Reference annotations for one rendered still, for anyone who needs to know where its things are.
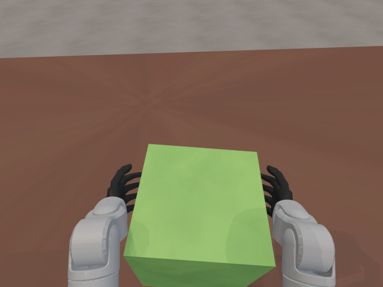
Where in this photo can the carton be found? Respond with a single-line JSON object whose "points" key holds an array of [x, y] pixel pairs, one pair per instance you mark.
{"points": [[199, 219]]}

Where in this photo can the right robot hand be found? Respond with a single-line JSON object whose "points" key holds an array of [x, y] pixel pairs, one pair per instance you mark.
{"points": [[280, 190]]}

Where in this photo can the robot left forearm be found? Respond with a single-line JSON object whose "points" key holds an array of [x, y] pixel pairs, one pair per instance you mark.
{"points": [[94, 246]]}

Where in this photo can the robot right forearm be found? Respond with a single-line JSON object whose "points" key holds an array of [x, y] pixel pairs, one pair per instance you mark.
{"points": [[308, 250]]}

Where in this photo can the left robot hand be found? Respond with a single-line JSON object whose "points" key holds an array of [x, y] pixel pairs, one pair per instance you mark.
{"points": [[119, 189]]}

